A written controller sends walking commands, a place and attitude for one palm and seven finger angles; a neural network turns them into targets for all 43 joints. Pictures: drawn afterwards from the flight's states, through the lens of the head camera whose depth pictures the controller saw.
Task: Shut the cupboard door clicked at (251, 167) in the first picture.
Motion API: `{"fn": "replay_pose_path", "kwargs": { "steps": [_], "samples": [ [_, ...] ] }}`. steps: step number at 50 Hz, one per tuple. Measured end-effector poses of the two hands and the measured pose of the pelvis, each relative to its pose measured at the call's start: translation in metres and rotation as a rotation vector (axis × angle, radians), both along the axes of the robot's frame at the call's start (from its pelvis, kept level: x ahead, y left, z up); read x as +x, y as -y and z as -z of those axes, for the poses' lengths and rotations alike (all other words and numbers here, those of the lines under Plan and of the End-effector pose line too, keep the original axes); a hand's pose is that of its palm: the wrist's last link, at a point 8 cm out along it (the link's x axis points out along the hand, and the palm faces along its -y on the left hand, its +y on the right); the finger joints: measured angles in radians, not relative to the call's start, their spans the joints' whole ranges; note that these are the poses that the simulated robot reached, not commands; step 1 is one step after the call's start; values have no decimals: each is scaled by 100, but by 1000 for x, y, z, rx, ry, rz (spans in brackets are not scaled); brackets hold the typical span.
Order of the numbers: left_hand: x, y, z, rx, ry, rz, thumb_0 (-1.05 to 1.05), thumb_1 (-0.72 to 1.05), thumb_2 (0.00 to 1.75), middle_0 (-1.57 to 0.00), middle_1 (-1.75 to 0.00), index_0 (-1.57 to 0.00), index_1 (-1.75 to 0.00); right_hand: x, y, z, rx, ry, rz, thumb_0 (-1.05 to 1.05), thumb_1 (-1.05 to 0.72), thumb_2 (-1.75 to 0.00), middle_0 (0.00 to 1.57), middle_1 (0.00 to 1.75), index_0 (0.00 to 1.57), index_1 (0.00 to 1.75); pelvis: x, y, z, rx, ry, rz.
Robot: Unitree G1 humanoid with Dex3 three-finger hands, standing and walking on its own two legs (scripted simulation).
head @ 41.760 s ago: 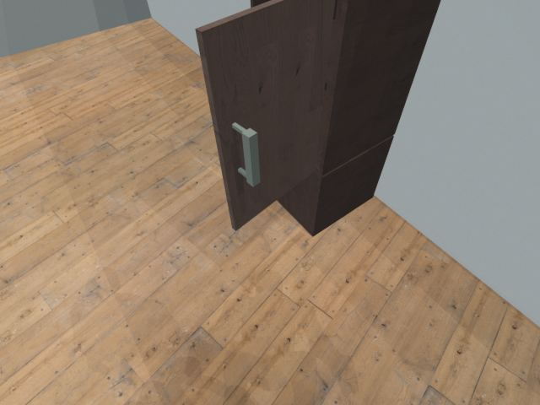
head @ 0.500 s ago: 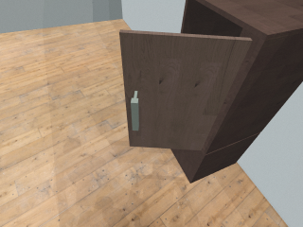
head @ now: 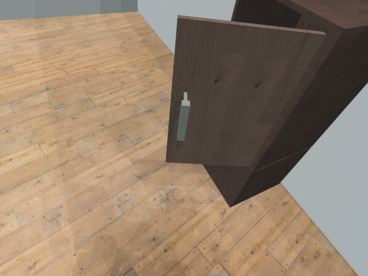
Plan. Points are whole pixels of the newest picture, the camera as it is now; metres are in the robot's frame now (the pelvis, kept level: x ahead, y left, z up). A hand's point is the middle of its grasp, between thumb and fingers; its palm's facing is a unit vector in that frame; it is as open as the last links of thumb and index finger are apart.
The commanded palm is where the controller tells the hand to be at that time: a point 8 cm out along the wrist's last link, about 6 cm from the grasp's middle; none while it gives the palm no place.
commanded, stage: shuffle to correct the standing spot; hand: left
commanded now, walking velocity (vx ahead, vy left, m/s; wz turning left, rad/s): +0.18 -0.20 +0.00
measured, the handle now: (183, 117) +0.58 +0.02 -0.02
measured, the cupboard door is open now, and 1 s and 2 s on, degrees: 64 64 64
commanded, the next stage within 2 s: come to a stop and stand still in 0.94 s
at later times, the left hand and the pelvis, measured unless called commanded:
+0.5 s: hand out of the picture +0.15 +0.11 -0.14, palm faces -0.12 -0.99 -0.12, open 7.4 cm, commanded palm none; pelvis +0.03 -0.06 +0.03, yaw +0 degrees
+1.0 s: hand (166, 264) +0.18 +0.04 -0.16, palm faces +0.03 -0.98 -0.20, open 7.3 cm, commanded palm none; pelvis +0.15 -0.16 +0.01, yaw +0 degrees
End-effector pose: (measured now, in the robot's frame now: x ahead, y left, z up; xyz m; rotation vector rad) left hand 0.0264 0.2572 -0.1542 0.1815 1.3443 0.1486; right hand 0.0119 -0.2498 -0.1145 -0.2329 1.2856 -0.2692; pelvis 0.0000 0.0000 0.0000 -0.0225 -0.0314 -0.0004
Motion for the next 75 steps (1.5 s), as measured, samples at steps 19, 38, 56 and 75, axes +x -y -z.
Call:
{"fn": "replay_pose_path", "kwargs": {
  "steps": [19,38,56,75],
  "samples": [
    [84,51,-34,-90,71,136,0,91,90,-20,-30,-19,-30,-92,-21,-27,86,-243,161,0,-90,-90,21,30,21,30,14,19,-32,-10,-102,16],
    [104,125,-23,2,14,0,-2,94,89,-20,-30,-20,-30,99,112,6,42,-68,8,1,-91,-90,20,30,20,30,98,108,-11,4,-63,-20],
    [185,215,-27,21,43,-29,0,91,89,-20,-30,-19,-30,234,196,30,96,3,-69,0,-90,-90,21,30,21,30,180,204,-1,26,-62,-13],
    [181,235,-30,36,9,-98,0,91,89,-20,-30,-20,-30,305,202,1,93,64,-148,1,-91,-90,20,30,20,30,194,219,-16,34,-55,-39]
  ]
}}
